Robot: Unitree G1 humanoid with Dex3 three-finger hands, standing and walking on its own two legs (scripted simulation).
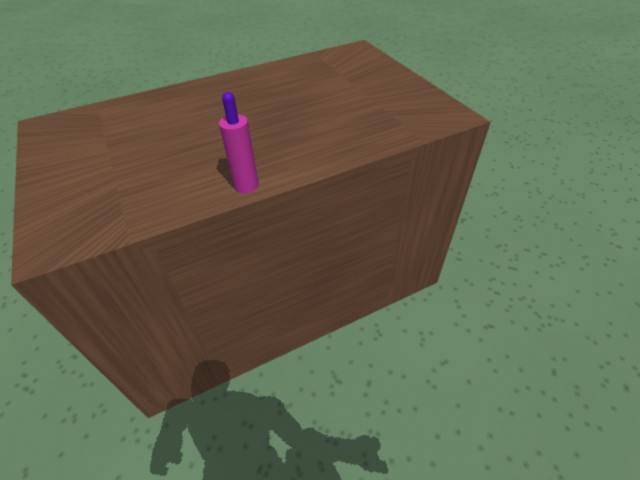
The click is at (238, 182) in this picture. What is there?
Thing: necked bottle
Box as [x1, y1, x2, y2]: [219, 92, 258, 193]
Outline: 225,92 222,96 226,115 219,121 219,125 234,188 239,192 250,192 257,187 258,182 247,121 244,116 236,113 233,95 230,92
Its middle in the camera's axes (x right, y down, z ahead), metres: -0.16 -0.19 +0.78
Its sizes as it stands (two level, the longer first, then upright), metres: 0.054 0.054 0.216
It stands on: a support 0.70 m high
